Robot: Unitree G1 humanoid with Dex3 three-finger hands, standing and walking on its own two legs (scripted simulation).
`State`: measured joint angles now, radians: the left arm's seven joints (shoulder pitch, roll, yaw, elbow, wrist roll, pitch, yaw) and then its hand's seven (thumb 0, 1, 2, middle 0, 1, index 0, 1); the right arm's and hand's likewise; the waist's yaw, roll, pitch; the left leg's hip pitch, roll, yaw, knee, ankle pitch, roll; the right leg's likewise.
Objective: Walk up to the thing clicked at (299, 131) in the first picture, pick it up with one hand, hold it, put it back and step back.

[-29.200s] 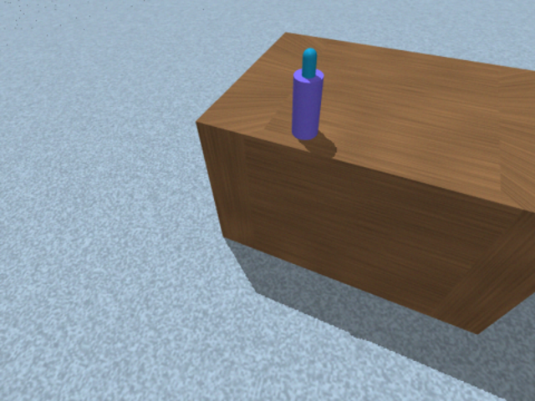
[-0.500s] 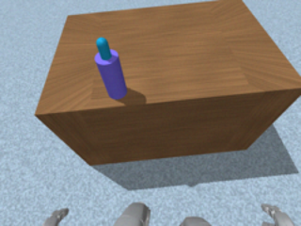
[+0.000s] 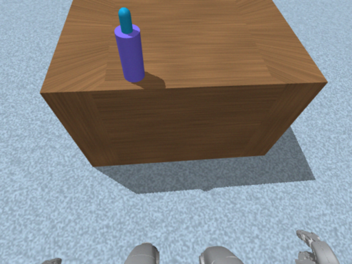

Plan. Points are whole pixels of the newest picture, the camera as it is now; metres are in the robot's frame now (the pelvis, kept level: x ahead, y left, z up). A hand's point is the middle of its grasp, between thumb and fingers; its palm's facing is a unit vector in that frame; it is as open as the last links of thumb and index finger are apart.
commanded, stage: step back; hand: left
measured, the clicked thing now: (129, 46) +0.74 +0.19 +0.01
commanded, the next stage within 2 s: stand in 1.94 s
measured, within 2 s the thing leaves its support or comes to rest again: neither
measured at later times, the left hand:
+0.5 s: hand out of the picture -0.05 +0.25 -0.15, palm faces +0.08 -0.91 -0.41, open 7.4 cm
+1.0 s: hand out of the picture -0.28 +0.20 -0.13, palm faces +0.12 -0.88 -0.45, open 7.4 cm
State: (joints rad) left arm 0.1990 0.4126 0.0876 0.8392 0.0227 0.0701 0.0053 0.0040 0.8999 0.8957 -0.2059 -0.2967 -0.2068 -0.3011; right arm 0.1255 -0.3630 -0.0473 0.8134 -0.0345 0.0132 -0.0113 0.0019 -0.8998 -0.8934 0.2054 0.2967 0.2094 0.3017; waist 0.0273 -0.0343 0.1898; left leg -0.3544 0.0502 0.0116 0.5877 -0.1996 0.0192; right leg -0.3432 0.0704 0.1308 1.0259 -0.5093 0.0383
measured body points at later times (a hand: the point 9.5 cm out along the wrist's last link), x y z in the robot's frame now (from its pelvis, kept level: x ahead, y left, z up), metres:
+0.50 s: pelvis -0.16 -0.04 -0.01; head -0.10 -0.02 +0.43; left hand -0.05 +0.29 -0.12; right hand -0.06 -0.34 -0.13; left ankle -0.15 +0.08 -0.73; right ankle -0.11 -0.16 -0.70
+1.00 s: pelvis -0.31 -0.08 -0.01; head -0.28 -0.10 +0.44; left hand -0.28 +0.25 -0.10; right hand -0.20 -0.39 -0.14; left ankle -0.35 +0.06 -0.69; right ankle -0.27 -0.18 -0.73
